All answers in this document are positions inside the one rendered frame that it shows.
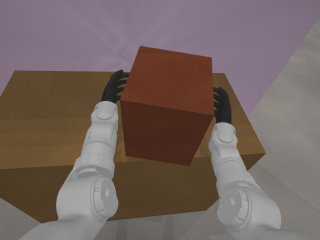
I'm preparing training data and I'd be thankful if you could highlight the right robot forearm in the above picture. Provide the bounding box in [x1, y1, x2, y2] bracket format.
[208, 122, 269, 199]

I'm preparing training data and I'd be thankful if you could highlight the left robot forearm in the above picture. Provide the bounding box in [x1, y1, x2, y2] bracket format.
[56, 101, 119, 215]

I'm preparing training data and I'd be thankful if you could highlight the pedestal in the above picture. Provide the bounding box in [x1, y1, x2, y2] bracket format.
[0, 70, 266, 223]

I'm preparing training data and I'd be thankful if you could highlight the robot left upper arm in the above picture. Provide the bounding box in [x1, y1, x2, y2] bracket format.
[19, 174, 119, 240]

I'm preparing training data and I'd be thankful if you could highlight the carton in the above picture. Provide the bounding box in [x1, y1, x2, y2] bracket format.
[120, 46, 214, 167]

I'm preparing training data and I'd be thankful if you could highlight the robot right hand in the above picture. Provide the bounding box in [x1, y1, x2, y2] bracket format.
[213, 87, 232, 124]

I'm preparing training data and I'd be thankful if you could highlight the robot right upper arm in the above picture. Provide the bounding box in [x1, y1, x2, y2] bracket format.
[217, 186, 316, 240]

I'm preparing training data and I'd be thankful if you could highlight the robot left hand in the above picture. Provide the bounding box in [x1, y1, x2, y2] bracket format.
[100, 69, 129, 103]

